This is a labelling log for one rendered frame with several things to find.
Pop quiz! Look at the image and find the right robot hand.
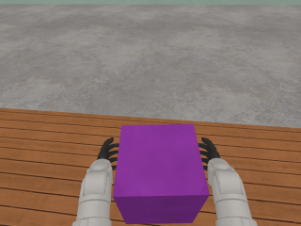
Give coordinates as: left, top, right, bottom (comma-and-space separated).
198, 137, 220, 170

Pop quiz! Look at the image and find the left robot hand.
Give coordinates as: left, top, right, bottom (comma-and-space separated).
97, 137, 119, 170

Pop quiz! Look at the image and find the robot right forearm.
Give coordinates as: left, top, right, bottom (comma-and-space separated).
207, 158, 258, 226

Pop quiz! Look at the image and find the carton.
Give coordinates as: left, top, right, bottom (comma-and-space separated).
113, 123, 210, 224

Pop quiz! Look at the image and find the robot left forearm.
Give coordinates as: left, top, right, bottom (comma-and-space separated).
72, 158, 113, 226

